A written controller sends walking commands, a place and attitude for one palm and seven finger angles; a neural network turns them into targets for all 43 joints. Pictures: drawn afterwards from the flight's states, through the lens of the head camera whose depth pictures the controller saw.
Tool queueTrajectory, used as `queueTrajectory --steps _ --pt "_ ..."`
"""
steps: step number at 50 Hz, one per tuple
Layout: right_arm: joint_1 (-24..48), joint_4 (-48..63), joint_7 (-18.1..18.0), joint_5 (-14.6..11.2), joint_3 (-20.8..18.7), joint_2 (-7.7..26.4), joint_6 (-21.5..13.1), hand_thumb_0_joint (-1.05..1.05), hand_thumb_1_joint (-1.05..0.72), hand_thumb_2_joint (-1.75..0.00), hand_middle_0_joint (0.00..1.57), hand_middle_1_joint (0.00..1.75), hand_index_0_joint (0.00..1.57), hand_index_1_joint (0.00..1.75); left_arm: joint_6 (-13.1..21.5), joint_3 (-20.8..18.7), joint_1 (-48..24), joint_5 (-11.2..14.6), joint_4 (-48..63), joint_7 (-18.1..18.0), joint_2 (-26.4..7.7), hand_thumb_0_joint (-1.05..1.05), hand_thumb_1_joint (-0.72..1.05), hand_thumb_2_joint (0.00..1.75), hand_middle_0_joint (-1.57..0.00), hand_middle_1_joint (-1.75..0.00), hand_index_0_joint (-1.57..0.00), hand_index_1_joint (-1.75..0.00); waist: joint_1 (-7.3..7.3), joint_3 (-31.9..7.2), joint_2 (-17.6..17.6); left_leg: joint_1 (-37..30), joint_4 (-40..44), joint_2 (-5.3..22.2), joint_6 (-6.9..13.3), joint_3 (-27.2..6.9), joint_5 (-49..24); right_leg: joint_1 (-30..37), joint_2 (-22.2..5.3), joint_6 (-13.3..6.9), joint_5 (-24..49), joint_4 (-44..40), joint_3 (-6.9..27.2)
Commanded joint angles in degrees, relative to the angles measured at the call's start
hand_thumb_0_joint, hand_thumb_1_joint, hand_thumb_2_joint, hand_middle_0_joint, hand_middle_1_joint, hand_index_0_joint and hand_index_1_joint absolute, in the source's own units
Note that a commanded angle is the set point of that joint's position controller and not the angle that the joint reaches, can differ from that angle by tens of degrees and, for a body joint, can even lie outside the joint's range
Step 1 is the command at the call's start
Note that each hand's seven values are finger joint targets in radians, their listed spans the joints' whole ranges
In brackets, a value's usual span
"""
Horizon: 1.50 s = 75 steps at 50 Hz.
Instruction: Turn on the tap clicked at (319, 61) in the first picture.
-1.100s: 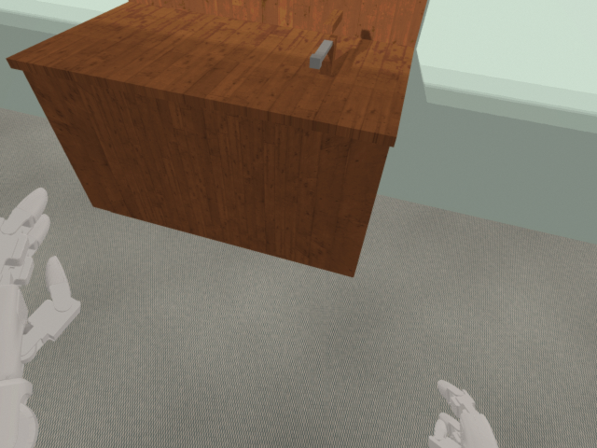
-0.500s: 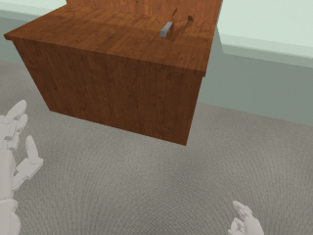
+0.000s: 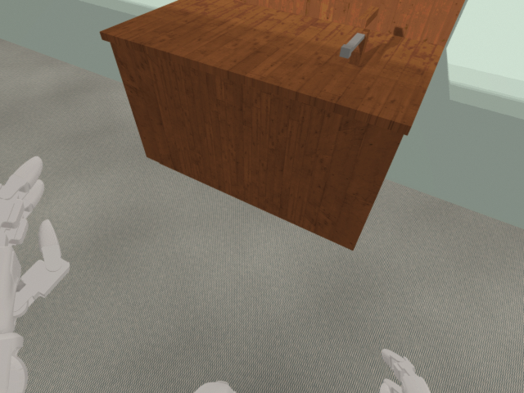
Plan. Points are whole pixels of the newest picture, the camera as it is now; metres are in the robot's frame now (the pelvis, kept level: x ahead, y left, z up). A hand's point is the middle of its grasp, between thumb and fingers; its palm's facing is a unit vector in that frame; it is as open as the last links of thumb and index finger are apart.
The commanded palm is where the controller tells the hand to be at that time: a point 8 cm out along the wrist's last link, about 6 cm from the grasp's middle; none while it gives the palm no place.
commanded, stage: walk to a spot facing it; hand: left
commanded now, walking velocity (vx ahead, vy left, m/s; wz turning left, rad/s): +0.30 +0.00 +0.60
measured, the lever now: (346, 51) +1.01 -0.19 +0.08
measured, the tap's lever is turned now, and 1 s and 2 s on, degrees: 0 0 0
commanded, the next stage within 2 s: turn to face it in 1.06 s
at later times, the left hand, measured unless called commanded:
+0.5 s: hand out of the picture +0.19 +0.31 +0.20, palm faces +0.65 -0.66 -0.37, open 7.4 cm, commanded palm +0.14 +0.33 +0.19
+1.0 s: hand out of the picture +0.26 +0.37 +0.18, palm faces +0.76 -0.53 -0.37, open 7.4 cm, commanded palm +0.18 +0.37 +0.19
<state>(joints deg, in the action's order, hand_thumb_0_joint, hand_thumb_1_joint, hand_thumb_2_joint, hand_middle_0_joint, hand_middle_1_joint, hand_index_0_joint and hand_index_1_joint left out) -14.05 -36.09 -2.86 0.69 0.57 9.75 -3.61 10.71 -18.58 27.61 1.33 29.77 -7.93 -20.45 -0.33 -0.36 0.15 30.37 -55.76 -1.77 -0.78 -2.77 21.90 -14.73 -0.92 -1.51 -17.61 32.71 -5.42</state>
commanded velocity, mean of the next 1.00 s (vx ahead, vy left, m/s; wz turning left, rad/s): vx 0.33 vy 0.00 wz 0.40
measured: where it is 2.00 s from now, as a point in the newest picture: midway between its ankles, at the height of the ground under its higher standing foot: outside the picture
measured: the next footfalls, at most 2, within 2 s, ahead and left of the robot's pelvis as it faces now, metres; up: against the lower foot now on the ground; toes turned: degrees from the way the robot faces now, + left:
left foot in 0.22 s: +0.09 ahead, +0.16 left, +0.00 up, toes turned +18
right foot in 0.56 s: +0.19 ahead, -0.09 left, +0.00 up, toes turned +9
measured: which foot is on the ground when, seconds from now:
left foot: up 0.00-0.20, down 0.22-0.56, up 0.58-0.88, down 0.90-1.00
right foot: down 0.00-0.22, up 0.24-0.54, down 0.56-0.90, up 0.92-1.00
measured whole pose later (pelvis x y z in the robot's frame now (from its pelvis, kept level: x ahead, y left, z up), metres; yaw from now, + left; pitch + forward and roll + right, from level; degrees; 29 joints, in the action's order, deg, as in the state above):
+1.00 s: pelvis +0.16 +0.05 -0.01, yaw +26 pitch -2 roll +1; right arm -9.5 -33.0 -3.4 -0.7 -3.0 11.3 -3.9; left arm 12.5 -23.1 22.3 1.1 31.2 -10.6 -22.9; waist -0.6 4.9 -3.9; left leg 21.1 -38.7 3.2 2.1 8.6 15.5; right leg -23.7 -7.0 2.2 -29.7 67.3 -4.6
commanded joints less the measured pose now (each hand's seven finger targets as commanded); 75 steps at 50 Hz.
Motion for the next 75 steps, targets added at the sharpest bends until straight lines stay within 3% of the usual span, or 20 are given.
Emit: queueTrajectory --steps 1,9,11,12,18,26,27,28,29,35,43,44,45,46,47,53,61,64,69,75 --pt "7.5 8.8 -1.8 0.2 -2.1 6.8 -2.2 0.00 -0.90 -0.90 0.20 0.30 0.20 0.30 3.6 -7.2 -4.8 -0.6 7.2 -1.4 -10.3 0.00 0.90 0.90 -0.20 -0.30 -0.20 -0.30 0.44 1.0 -7.0 7.8 -9.0 7.1 -0.8 2.9 0.7 3.5 -20.1 -6.4 3.1 -16.8 11.1" --pt "4.3 11.6 -2.9 0.3 -2.8 6.3 -3.3 0.00 -0.90 -0.90 0.20 0.30 0.20 0.30 3.0 -5.5 -9.5 0.3 15.5 -4.0 -9.0 0.00 0.90 0.90 -0.20 -0.30 -0.20 -0.30 -1.00 -6.5 -4.8 -23.7 27.5 0.2 2.0 16.0 -4.1 -0.3 -14.8 -1.2 17.6 7.1 -1.3" --pt "4.2 11.8 -2.4 -0.2 -3.0 9.0 -4.0 0.00 -0.90 -0.90 0.20 0.30 0.20 0.30 4.6 -5.3 -10.2 0.6 18.6 -4.3 -8.4 0.00 0.90 0.90 -0.20 -0.30 -0.20 -0.30 -1.82 -9.1 21.5 -38.9 35.6 23.9 14.6 -23.7 -23.4 -23.5 -2.2 5.4 -15.8 38.8 -3.4" --pt "4.4 10.3 -1.4 -0.7 -3.0 8.0 -4.5 0.00 -0.90 -0.90 0.20 0.30 0.20 0.30 5.6 -6.7 -13.0 -0.9 16.6 -3.8 -11.2 0.00 0.90 0.90 -0.20 -0.30 -0.20 -0.30 -1.78 -8.3 15.2 -34.5 37.6 27.0 17.3 -30.1 -15.5 -26.2 -4.3 3.7 -17.1 44.8 4.3" --pt "6.1 8.6 -0.9 -1.3 -3.1 7.3 -5.1 0.00 -0.90 -0.90 0.20 0.30 0.20 0.30 5.1 -7.0 -6.0 -0.3 16.1 -1.9 -8.2 0.00 0.90 0.90 -0.20 -0.30 -0.20 -0.30 0.17 -1.3 13.5 -12.6 42.3 17.3 12.2 -10.3 8.3 -16.1 -6.1 4.4 -4.4 29.2 1.4" --pt "6.7 7.9 -2.3 -0.6 -1.9 7.1 -4.2 0.00 -0.90 -0.90 0.20 0.30 0.20 0.30 2.8 -4.5 -8.7 -0.4 4.5 -1.2 -6.6 0.00 0.90 0.90 -0.20 -0.30 -0.20 -0.30 1.24 -1.6 7.8 -3.8 29.8 12.5 7.4 -2.2 15.5 7.7 -0.7 4.5 -5.1 -3.1 -4.7" --pt "6.2 7.8 -2.4 -0.5 -1.8 6.4 -3.8 0.00 -0.90 -0.90 0.20 0.30 0.20 0.30 2.3 -4.9 -9.5 -0.8 4.2 -1.3 -7.8 0.00 0.90 0.90 -0.20 -0.30 -0.20 -0.30 1.54 -2.1 -0.4 0.1 17.3 9.1 5.6 1.7 13.6 10.4 -6.2 1.9 -11.3 -10.3 3.4" --pt "6.8 8.5 -2.2 -0.5 -1.9 5.4 -3.4 0.00 -0.90 -0.90 0.20 0.30 0.20 0.30 1.7 -6.1 -10.1 -1.0 4.7 -1.5 -10.4 0.00 0.90 0.90 -0.20 -0.30 -0.20 -0.30 2.05 -1.9 -17.2 11.4 -1.4 2.4 2.6 7.6 12.8 14.1 -20.1 -4.9 -20.2 -19.2 27.2" --pt "9.9 9.4 -2.1 -0.1 -2.1 7.3 -4.1 0.00 -0.90 -0.90 0.20 0.30 0.20 0.30 2.0 -8.0 -12.3 -0.3 6.8 -2.0 -13.4 0.00 0.90 0.90 -0.20 -0.30 -0.20 -0.30 3.09 -0.6 -16.7 15.8 -13.9 2.4 1.3 3.0 10.2 12.8 -28.0 -9.2 -17.7 -23.5 39.3" --pt "10.0 7.9 -1.9 -0.3 -2.0 6.7 -2.3 0.00 -0.90 -0.90 0.20 0.30 0.20 0.30 4.6 -7.3 -9.8 -0.8 11.2 -1.7 -11.0 0.00 0.90 0.90 -0.20 -0.30 -0.20 -0.30 0.70 -0.2 -8.4 6.5 -7.0 8.0 -0.8 4.6 -1.3 7.3 -20.4 -5.1 4.8 -17.6 6.6" --pt "4.3 11.7 -2.0 -0.3 -4.1 6.6 -2.5 0.00 -0.90 -0.90 0.20 0.30 0.20 0.30 4.3 -9.1 -5.0 0.1 15.1 -4.6 -9.8 0.00 0.90 0.90 -0.20 -0.30 -0.20 -0.30 0.05 -6.9 -6.3 -17.9 26.5 1.0 0.8 17.4 -7.2 6.7 -16.4 -2.5 19.8 2.0 -2.7" --pt "2.9 11.9 -2.2 -0.7 -4.7 7.5 -2.5 0.00 -0.90 -0.90 0.20 0.30 0.20 0.30 4.9 -8.5 -6.2 0.1 16.1 -4.6 -9.4 0.00 0.90 0.90 -0.20 -0.30 -0.20 -0.30 -1.87 -9.8 1.3 -28.2 28.8 3.2 2.8 12.6 -9.3 0.1 -14.2 0.2 20.6 15.5 -5.5" --pt "3.7 12.4 -2.0 -1.0 -5.1 9.2 -2.8 0.00 -0.90 -0.90 0.20 0.30 0.20 0.30 5.4 -7.2 -4.0 0.4 15.7 -4.4 -7.3 0.00 0.90 0.90 -0.20 -0.30 -0.20 -0.30 -1.63 -10.4 18.6 -36.6 31.7 17.3 9.4 -9.1 -21.8 -14.8 -6.0 4.5 -4.5 31.6 -6.6" --pt "4.4 12.5 -0.9 -1.3 -4.2 8.7 -3.2 0.00 -0.90 -0.90 0.20 0.30 0.20 0.30 6.4 -8.0 -7.0 -0.1 17.3 -4.6 -9.3 0.00 0.90 0.90 -0.20 -0.30 -0.20 -0.30 -0.88 -10.1 19.2 -38.0 35.1 25.9 15.6 -25.3 -34.9 -22.2 -2.2 3.9 -19.0 41.3 -0.7" --pt "5.4 10.7 -0.5 -1.4 -4.4 9.1 -3.2 0.00 -0.90 -0.90 0.20 0.30 0.20 0.30 6.0 -9.8 -7.2 -0.8 12.9 -3.3 -12.4 0.00 0.90 0.90 -0.20 -0.30 -0.20 -0.30 -0.98 -8.4 14.1 -33.1 35.6 27.4 16.5 -25.0 -25.4 -24.9 -5.9 3.6 -16.3 43.8 4.6" --pt "6.1 9.5 0.2 -1.5 -3.9 7.4 -4.7 0.00 -0.90 -0.90 0.20 0.30 0.20 0.30 6.2 -9.3 -1.8 0.3 19.6 -1.9 -9.3 0.00 0.90 0.90 -0.20 -0.30 -0.20 -0.30 0.51 -5.3 15.2 -16.5 38.9 17.9 11.2 -5.1 -10.9 -15.0 -6.1 4.7 -4.2 26.5 -0.2" --pt "6.0 8.0 -1.9 -1.4 -2.3 7.0 -3.9 0.00 -0.90 -0.90 0.20 0.30 0.20 0.30 3.3 -6.8 -6.8 0.0 6.9 -1.9 -7.8 0.00 0.90 0.90 -0.20 -0.30 -0.20 -0.30 0.52 -5.7 6.4 -14.6 26.8 14.6 5.4 4.4 -7.6 4.2 -0.2 4.3 2.2 -6.0 -5.7" --pt "7.1 8.7 -1.7 -0.7 -2.1 6.7 -4.0 0.00 -0.90 -0.90 0.20 0.30 0.20 0.30 2.3 -7.7 -12.9 -0.5 4.4 -1.7 -11.4 0.00 0.90 0.90 -0.20 -0.30 -0.20 -0.30 0.99 -5.7 -19.7 2.9 -2.4 2.6 -0.5 8.4 10.3 12.6 -19.8 -7.3 21.7 -14.2 28.2" --pt "9.5 8.2 -1.0 -0.5 -0.9 6.2 -1.9 0.00 -0.90 -0.90 0.20 0.30 0.20 0.30 4.3 -7.1 -10.5 -0.5 9.5 -1.9 -10.4 0.00 0.90 0.90 -0.20 -0.30 -0.20 -0.30 0.47 -5.8 -9.1 -3.6 0.6 6.1 -1.9 5.9 4.1 6.2 -15.8 -7.9 35.3 -9.9 14.5" --pt "8.0 11.5 -0.6 -0.7 -2.2 6.6 -0.6 0.00 -0.90 -0.90 0.20 0.30 0.20 0.30 4.8 -9.7 -3.5 0.5 13.0 -2.6 -10.8 0.00 0.90 0.90 -0.20 -0.30 -0.20 -0.30 1.54 -8.7 -4.7 -10.8 19.8 5.2 -2.5 8.2 -2.9 5.2 -13.9 -7.5 28.4 -8.2 17.4"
